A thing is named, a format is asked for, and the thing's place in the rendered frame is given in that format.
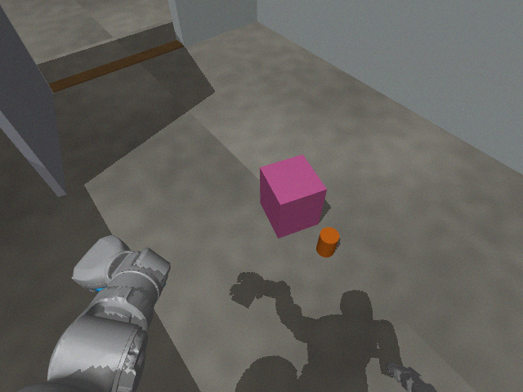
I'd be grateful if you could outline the right robot hand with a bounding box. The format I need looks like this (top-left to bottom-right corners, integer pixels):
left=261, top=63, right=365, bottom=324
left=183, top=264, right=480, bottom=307
left=386, top=362, right=437, bottom=392

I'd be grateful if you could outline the left robot arm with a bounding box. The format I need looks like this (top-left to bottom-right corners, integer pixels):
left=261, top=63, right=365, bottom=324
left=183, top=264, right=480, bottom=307
left=17, top=247, right=171, bottom=392

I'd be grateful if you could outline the left robot hand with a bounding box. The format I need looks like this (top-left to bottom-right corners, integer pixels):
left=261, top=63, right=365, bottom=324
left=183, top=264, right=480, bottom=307
left=72, top=235, right=131, bottom=293

